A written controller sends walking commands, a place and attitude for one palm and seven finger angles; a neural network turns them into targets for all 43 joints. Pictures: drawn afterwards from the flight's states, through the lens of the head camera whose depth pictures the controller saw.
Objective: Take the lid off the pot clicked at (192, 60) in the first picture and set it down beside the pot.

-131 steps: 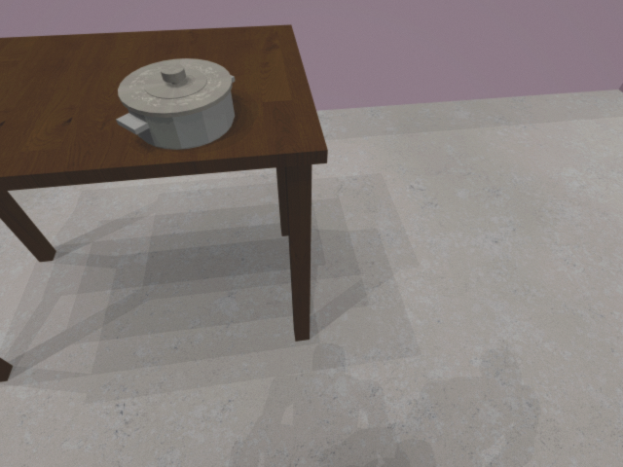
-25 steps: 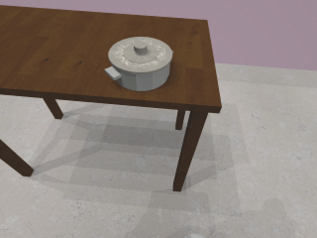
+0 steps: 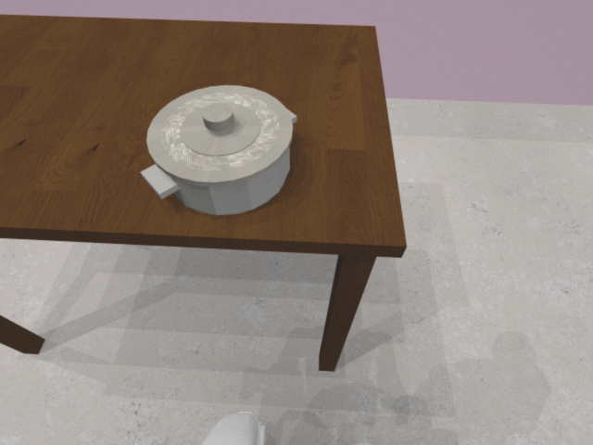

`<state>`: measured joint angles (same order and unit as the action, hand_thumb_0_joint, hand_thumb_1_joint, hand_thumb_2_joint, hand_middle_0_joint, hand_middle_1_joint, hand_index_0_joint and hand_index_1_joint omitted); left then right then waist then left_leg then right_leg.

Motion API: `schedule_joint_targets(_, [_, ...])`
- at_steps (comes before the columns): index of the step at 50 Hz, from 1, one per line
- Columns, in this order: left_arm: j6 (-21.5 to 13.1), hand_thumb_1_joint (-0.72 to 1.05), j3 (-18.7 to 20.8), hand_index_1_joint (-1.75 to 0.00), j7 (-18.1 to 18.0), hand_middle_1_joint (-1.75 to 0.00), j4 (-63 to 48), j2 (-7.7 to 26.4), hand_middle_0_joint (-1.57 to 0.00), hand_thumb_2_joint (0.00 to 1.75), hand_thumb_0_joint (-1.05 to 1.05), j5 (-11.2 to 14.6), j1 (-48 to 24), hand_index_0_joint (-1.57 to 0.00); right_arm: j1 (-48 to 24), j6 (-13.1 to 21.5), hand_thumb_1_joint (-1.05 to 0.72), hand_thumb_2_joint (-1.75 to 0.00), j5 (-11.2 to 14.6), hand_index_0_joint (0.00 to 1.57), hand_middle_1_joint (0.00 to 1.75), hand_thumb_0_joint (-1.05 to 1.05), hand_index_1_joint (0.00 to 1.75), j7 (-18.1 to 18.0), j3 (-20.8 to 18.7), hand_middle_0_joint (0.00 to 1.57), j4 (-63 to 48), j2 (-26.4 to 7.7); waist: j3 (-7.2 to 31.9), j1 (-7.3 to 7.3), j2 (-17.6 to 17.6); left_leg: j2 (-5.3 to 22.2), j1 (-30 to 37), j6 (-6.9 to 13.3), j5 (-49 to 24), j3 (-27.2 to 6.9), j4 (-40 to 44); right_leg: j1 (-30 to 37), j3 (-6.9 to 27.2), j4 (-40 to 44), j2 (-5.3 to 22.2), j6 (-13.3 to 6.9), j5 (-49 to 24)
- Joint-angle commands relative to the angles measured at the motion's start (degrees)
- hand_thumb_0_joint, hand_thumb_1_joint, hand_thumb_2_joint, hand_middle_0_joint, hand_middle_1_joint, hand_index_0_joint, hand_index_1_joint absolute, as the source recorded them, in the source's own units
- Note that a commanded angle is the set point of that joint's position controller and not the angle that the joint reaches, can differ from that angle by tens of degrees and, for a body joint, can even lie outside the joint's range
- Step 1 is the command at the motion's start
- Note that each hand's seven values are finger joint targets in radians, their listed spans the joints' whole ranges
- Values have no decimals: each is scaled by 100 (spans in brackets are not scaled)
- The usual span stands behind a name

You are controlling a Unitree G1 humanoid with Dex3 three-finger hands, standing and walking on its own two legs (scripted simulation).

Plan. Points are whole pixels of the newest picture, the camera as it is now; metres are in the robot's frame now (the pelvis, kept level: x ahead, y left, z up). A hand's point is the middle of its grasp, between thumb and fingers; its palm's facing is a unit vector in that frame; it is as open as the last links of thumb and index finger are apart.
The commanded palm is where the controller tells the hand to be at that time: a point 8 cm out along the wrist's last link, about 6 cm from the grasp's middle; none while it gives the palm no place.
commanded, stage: come to a stop and stand still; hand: left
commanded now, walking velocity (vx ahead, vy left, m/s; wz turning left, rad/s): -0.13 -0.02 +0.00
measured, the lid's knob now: (218, 116) +0.49 +0.14 +0.16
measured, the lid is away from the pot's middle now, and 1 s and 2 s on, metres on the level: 0.00 0.00 0.00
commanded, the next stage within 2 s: look again from close up in 1.00 s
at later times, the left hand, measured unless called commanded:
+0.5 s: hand out of the picture +0.01 +0.24 -0.17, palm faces +0.00 -0.98 -0.19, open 7.4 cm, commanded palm none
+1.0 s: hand out of the picture -0.04 +0.15 -0.18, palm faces +0.04 -0.99 -0.17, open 7.3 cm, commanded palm none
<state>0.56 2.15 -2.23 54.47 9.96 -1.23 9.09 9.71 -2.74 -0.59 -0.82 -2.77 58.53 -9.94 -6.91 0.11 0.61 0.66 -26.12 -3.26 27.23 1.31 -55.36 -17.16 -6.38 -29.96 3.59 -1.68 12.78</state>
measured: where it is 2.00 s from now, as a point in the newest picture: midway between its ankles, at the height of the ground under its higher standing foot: outside the picture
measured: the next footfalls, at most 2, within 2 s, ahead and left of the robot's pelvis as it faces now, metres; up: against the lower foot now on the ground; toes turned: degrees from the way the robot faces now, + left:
left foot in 0.14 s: +0.02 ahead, +0.13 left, +0.00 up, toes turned +1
right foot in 0.62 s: -0.05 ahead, -0.11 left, +0.00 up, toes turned -1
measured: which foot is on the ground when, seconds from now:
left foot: up 0.00-0.12, down 0.14-1.00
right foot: down 0.00-0.14, up 0.16-0.60, down 0.62-1.00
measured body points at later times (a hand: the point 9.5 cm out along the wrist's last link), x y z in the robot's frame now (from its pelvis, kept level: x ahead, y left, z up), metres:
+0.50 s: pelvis -0.03 +0.04 +0.01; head +0.00 +0.07 +0.46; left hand +0.01 +0.29 -0.16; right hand +0.02 -0.20 -0.13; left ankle +0.02 +0.15 -0.74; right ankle -0.10 -0.12 -0.68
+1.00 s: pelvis -0.05 -0.01 +0.00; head -0.03 -0.01 +0.45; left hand -0.05 +0.20 -0.16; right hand -0.06 -0.23 -0.16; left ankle -0.02 +0.14 -0.74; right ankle -0.09 -0.11 -0.74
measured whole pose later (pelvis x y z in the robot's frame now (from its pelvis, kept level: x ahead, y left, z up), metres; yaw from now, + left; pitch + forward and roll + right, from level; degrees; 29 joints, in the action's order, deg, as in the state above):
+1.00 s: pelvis -0.05 -0.01 +0.00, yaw +0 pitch -1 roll +0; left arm 0.1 0.7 -1.7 62.4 8.5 -0.1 16.1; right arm 14.8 -0.7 -0.7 -1.5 -0.6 65.7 -7.3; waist -3.3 0.5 1.0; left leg 3.5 -14.2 -2.9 11.6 -0.2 -27.2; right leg -6.7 -1.8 -26.2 -1.5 -1.8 18.3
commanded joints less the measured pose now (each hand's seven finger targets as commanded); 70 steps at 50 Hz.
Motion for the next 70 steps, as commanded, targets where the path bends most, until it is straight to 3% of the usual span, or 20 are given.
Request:
schedule_joint_targets(1, [4,90,359,-30,-80,-30,-428,1270,-20,90,0,-61,203,-20,420,42,-90,-90,39,20,30,0,30,2,-147,20,-373,-361,1120,-51,853,60,408,-3,-190,-50,641,695,1046,528,1592,-982,-3827])
schedule_joint_targets(4, [66,90,353,-30,-62,-30,-423,1272,-20,90,0,-23,99,-20,765,138,-90,-90,32,20,30,0,30,6,-162,20,-298,-390,1343,177,942,-11,1387,33,-1574,208,2424,479,789,-11,1179,-510,-2790])
schedule_joint_targets(5, [94,90,307,-30,-47,-30,-448,1035,-20,90,0,9,239,-20,864,195,-90,-90,16,20,30,0,30,-10,-182,20,-300,-610,1383,217,386,291,1975,97,-2353,15,3043,97,604,-442,843,-215,-1682])
schedule_joint_targets(6, [142,90,241,-30,-23,-30,-497,668,-20,90,0,57,521,-20,780,253,-90,-90,-50,20,30,0,30,-21,-267,20,-435,-1136,1286,161,-1369,1623,2242,578,-3998,-1534,3511,-884,163,-1278,55,244,925])
schedule_joint_targets(7, [182,90,210,-30,-60,-30,-484,619,-20,90,0,50,525,-20,666,208,-90,-90,-62,20,30,0,30,-75,-284,20,-602,-1403,1205,225,-1858,2342,1649,1240,-5077,-2233,3725,-913,580,-2470,-389,349,2484])
schedule_joint_targets(8, [211,90,242,-30,-59,-30,-478,736,-20,90,0,43,483,-20,501,192,-90,-90,-109,20,30,0,30,-94,-232,20,-686,-1328,1029,205,-1148,2370,1097,1499,-4516,-1792,3728,-625,964,-3173,-237,254,2302])
schedule_joint_targets(14, [238,90,285,-30,130,-30,-141,819,-20,90,0,6,807,-20,121,311,-90,-90,-81,20,30,0,30,-231,-89,20,-717,-958,936,-4,-527,1630,1698,1190,-3566,-1051,3854,-1224,1103,-3769,-282,436,967])
schedule_joint_targets(23, [214,90,123,-30,189,-30,-180,534,-20,90,0,41,473,-20,709,255,-90,-90,-87,20,30,0,30,-159,-154,20,-310,-1053,919,327,-1256,1504,2107,1096,-2273,-1168,4180,-399,594,-1314,-204,372,1574])
schedule_joint_targets(26, [159,90,102,-30,165,-30,11,458,-20,90,0,88,812,-20,590,238,-90,-90,-88,20,30,0,30,-110,-173,20,-220,-1055,901,154,-1238,1348,1611,985,-1413,-1224,4275,291,475,-388,-287,229,1280])
schedule_joint_targets(29, [76,90,127,-30,101,-30,274,673,-20,90,0,56,1344,-20,489,205,-90,-90,-8,20,30,0,30,-73,-162,20,-128,-742,824,-89,-465,689,740,443,-748,-619,3762,1481,564,1220,-131,127,134])
schedule_joint_targets(31, [29,90,168,-30,42,-30,153,1179,-20,90,0,23,964,-20,363,160,-90,-90,10,20,30,0,30,-23,0,20,-215,-270,378,-11,1139,163,445,145,-492,46,2651,470,2012,2193,1170,-402,1573])
schedule_joint_targets(34, [-68,90,108,-30,26,-30,83,954,-20,90,0,38,526,-20,397,141,-90,-90,-61,20,30,0,30,14,12,20,-53,-303,192,38,1391,215,702,214,-930,-52,2149,38,1774,2038,917,-505,845])
schedule_joint_targets(44, [-103,90,10,-30,14,-30,522,574,-20,90,0,113,1017,-20,796,288,-90,-90,9,20,30,0,30,-118,105,20,490,-364,230,-36,-367,481,1530,284,-2538,-378,3098,419,1070,1057,176,-38,-526])
schedule_joint_targets(54, [-126,90,11,-30,6,-30,670,464,-20,90,0,74,1048,-20,597,287,-90,-90,20,20,30,0,30,-135,70,20,517,-334,346,-12,102,467,1655,276,-2285,-303,3099,451,1097,1140,191,-33,-479])
schedule_joint_targets(55, [-321,90,-30,-30,-215,-30,837,471,-20,90,0,-39,1614,-20,105,391,-90,-90,32,20,30,0,30,-74,97,20,67,-486,179,-232,129,391,1117,203,-2067,-70,1793,452,1612,1195,590,251,-3134])
schedule_joint_targets(56, [-383,90,-32,-30,-182,-30,526,747,-20,90,0,-21,1257,-20,448,349,-90,-90,10,20,30,0,30,-17,146,20,-120,-110,523,142,291,223,819,304,-790,-122,1802,750,1560,1000,864,-51,-2932])
schedule_joint_targets(58, [-391,90,-58,-30,-132,-30,402,710,-20,90,0,-18,987,-20,675,344,-90,-90,-5,20,30,0,30,6,135,20,-56,-146,636,227,267,231,1027,301,-980,27,2055,607,1317,909,691,-361,-1930])
schedule_joint_targets(64, [-170,90,-83,-30,-88,-30,238,490,-20,90,0,16,1110,-20,709,408,-90,-90,-21,20,30,0,30,-36,107,20,-236,-628,338,7,-728,669,1108,623,-2061,-678,2874,212,763,260,-126,-78,503])
schedule_joint_targets(68, [-149,90,-94,-30,-85,-30,232,531,-20,90,0,9,1120,-20,645,408,-90,-90,-10,20,30,0,30,-42,110,20,-303,-668,160,-12,-54,575,904,616,-1824,-643,2889,212,846,358,-92,-59,468])
schedule_joint_targets(70, [-119,90,-73,-30,-65,-30,163,588,-20,90,0,24,1048,-20,633,417,-90,-90,-20,20,30,0,30,-51,109,20,-307,-722,279,-13,-452,619,1039,628,-1739,-724,3044,164,744,221,-120,-31,572])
